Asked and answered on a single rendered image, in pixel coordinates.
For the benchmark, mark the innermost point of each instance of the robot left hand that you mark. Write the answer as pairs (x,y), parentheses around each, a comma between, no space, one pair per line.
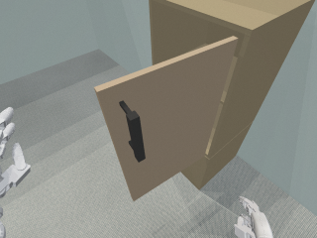
(15,173)

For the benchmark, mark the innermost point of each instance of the handle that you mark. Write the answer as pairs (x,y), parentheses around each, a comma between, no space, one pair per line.
(135,129)

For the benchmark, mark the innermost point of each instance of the robot right hand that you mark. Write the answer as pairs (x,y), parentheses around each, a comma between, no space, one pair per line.
(255,227)

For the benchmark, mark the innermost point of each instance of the cupboard door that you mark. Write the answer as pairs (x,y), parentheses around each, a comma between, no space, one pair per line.
(177,101)

